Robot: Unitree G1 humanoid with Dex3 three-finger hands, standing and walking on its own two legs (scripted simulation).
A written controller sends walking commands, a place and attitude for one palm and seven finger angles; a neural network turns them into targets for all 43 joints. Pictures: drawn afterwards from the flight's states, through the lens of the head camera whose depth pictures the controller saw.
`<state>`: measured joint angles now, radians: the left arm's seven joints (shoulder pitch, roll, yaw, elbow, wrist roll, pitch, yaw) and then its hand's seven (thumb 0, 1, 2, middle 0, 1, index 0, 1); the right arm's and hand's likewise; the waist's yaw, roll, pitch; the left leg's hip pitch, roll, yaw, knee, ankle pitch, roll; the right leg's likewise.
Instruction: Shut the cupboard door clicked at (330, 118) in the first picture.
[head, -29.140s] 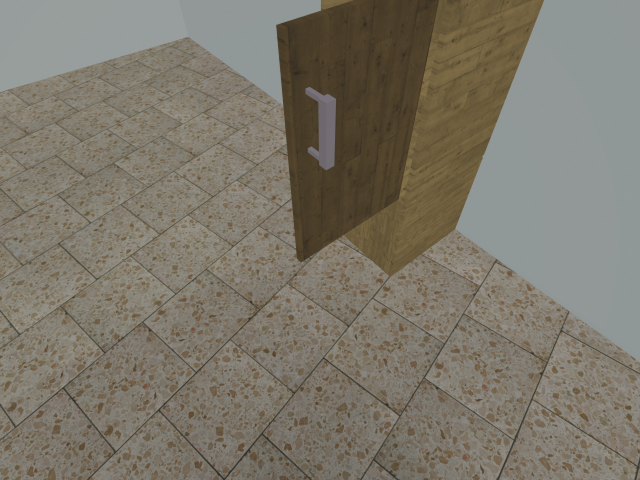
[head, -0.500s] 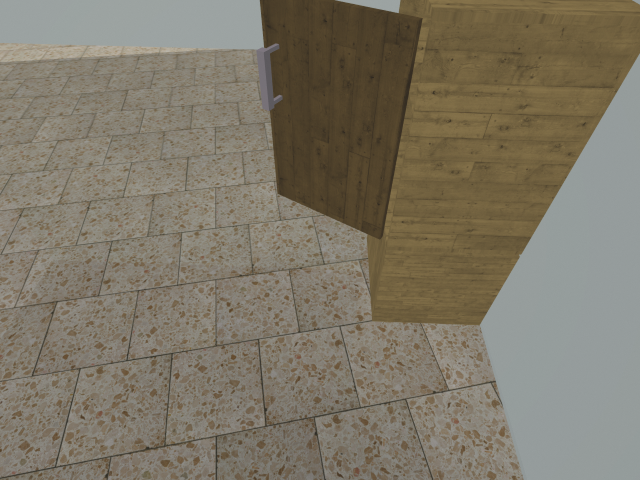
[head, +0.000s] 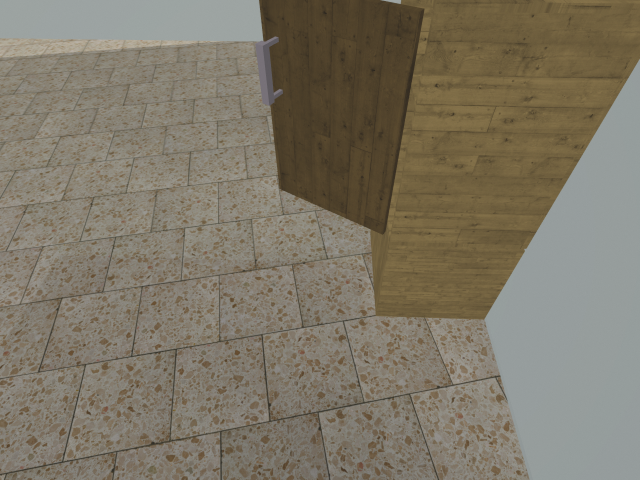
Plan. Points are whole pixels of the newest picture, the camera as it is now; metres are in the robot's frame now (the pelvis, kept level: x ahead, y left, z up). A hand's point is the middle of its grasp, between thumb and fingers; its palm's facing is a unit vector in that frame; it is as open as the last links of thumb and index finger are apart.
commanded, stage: look to check the result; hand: left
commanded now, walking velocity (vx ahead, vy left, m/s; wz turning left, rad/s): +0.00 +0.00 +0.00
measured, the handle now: (271, 71) +0.98 +0.17 +0.06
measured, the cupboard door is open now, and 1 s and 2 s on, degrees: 59 59 59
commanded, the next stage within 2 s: walk to a spot facing it in 0.18 s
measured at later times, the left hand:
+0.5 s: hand out of the picture +0.07 +0.21 -0.16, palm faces +0.06 -0.95 -0.30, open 7.4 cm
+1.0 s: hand out of the picture +0.00 +0.23 -0.17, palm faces +0.37 -0.89 -0.28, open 7.4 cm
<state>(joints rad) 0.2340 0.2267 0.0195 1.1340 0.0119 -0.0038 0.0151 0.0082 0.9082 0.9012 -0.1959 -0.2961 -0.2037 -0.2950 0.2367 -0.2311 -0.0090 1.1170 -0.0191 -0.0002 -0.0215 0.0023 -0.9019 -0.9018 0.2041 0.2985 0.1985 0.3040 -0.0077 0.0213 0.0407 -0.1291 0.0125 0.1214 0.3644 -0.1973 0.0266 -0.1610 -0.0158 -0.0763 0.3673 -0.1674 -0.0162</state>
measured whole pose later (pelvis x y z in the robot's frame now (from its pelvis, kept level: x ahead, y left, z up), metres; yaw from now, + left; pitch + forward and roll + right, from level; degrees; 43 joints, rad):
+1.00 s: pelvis -0.01 -0.01 -0.01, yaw +22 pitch +1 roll -2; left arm 0.15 0.23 0.07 0.91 0.01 0.05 0.02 0.01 0.91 0.90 -0.19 -0.30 -0.20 -0.29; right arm 0.24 -0.20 -0.05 0.97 -0.04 0.05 -0.01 0.00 -0.90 -0.90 0.21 0.30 0.20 0.30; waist -0.04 0.04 0.10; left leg -0.35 -0.02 -0.10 0.49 -0.16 0.01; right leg -0.37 -0.02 -0.01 0.79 -0.44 0.05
